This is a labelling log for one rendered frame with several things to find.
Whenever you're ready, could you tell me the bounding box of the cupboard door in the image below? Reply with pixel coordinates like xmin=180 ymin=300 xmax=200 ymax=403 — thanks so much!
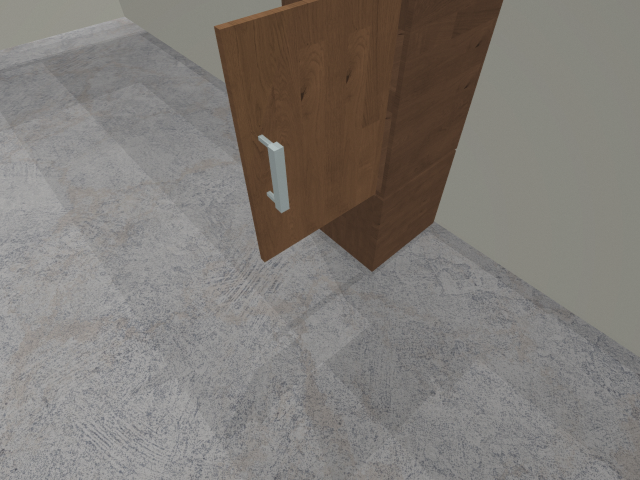
xmin=214 ymin=0 xmax=402 ymax=262

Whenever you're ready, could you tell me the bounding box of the handle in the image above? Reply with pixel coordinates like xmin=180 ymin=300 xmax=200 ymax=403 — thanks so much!
xmin=258 ymin=135 xmax=290 ymax=213

